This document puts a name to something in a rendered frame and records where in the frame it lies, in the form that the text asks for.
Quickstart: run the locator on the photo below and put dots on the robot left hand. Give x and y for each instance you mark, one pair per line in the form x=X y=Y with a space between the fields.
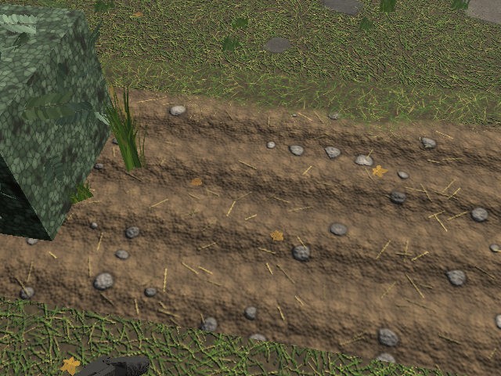
x=120 y=366

